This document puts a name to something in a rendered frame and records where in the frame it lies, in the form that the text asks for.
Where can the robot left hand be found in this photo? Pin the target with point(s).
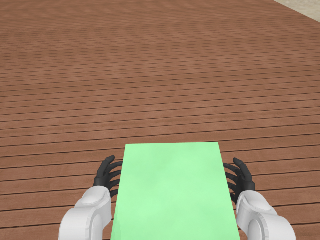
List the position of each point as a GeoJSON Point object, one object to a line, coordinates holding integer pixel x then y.
{"type": "Point", "coordinates": [104, 176]}

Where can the robot right forearm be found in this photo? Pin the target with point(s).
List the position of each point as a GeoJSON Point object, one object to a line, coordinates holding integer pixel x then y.
{"type": "Point", "coordinates": [259, 221]}

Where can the carton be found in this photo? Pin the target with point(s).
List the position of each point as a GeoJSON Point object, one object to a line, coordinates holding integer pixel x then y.
{"type": "Point", "coordinates": [174, 191]}

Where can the robot right hand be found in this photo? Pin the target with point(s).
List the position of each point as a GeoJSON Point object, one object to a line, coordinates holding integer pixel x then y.
{"type": "Point", "coordinates": [243, 182]}

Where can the robot left forearm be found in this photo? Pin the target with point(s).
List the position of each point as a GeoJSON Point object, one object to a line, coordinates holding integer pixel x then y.
{"type": "Point", "coordinates": [91, 214]}

